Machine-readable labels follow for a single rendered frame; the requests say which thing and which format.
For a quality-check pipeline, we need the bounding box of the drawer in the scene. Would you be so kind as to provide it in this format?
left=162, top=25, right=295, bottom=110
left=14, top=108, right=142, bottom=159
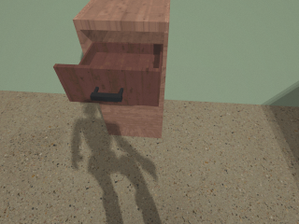
left=53, top=41, right=164, bottom=106

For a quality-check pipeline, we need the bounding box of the handle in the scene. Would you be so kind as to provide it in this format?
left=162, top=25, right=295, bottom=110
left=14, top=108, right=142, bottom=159
left=90, top=87, right=123, bottom=103

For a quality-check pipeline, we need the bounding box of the cabinet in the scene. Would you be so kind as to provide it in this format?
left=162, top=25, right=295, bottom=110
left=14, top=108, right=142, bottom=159
left=73, top=0, right=170, bottom=139

